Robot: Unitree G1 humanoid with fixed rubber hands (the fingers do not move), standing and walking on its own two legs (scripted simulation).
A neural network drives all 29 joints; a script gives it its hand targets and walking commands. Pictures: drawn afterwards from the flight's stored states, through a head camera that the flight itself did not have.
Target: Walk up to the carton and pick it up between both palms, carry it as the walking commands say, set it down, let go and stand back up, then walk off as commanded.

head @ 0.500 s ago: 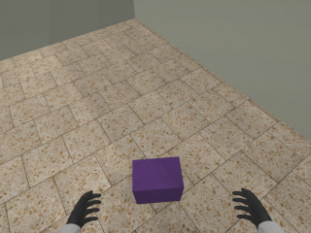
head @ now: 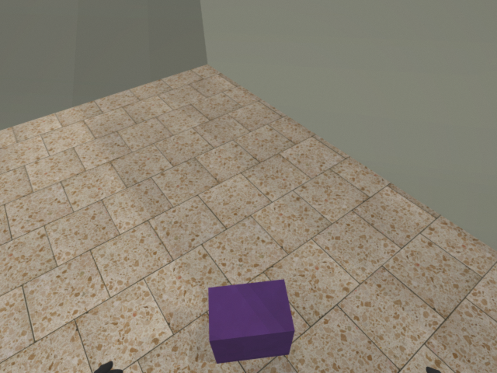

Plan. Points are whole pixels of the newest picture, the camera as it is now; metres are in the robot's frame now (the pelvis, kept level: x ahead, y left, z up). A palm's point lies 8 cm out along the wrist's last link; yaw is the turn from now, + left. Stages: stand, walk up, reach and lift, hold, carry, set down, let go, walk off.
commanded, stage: stand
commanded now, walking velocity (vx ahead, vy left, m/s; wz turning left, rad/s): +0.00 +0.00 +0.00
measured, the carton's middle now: (249, 322) +0.45 +0.03 -0.65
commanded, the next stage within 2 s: walk off in 1.46 s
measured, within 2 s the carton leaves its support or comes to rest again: neither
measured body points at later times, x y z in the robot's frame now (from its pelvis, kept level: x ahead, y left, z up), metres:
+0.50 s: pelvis -0.04 -0.01 +0.01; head -0.06 -0.01 +0.46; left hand +0.02 +0.28 -0.12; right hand +0.02 -0.30 -0.13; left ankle -0.03 +0.12 -0.74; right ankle -0.05 -0.13 -0.74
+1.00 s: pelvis -0.05 -0.01 +0.01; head -0.06 -0.01 +0.46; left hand +0.02 +0.28 -0.12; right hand +0.00 -0.30 -0.13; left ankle -0.03 +0.12 -0.74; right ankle -0.05 -0.13 -0.74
